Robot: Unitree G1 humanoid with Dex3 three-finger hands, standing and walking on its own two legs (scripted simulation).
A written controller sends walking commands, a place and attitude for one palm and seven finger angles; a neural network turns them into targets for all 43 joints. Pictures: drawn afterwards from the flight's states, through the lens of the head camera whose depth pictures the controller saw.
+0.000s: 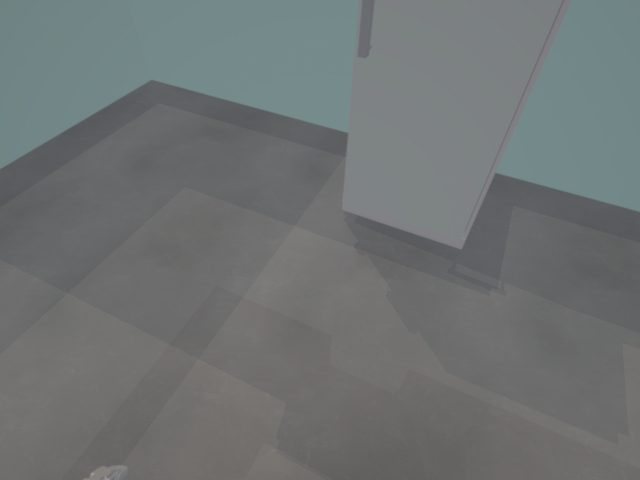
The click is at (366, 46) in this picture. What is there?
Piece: fridge door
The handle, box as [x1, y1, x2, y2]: [358, 0, 374, 57]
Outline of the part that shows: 374,0 362,0 358,45 358,56 361,57 367,56 368,50 371,46 369,44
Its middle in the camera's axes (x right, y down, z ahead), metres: +0.14 -0.68 +1.06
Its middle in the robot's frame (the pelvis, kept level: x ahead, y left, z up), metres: +1.27 -0.07 +0.15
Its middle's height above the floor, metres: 0.92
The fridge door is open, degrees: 0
